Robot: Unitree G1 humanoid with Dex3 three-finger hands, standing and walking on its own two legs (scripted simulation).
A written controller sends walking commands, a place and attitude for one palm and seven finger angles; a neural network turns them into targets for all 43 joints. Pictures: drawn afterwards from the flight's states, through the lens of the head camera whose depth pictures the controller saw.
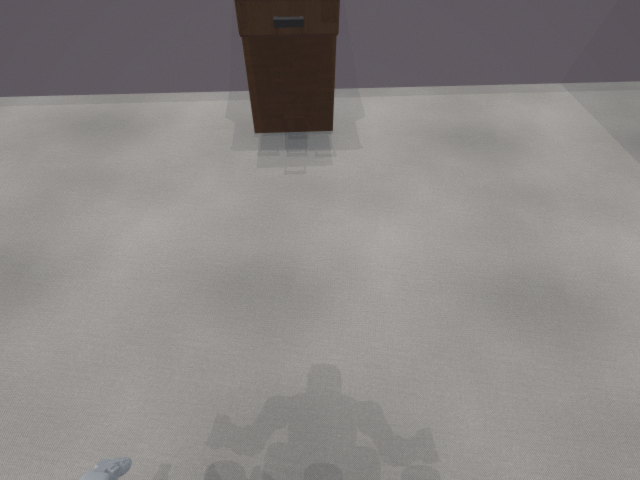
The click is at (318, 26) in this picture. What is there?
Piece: drawer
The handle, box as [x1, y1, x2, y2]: [273, 16, 303, 27]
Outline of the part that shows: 273,17 274,27 303,26 303,17 301,16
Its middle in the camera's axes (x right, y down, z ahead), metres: -0.12 -0.82 +1.45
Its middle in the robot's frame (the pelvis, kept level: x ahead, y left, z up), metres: +1.63 +0.19 -0.08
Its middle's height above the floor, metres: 0.69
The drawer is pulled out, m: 0.28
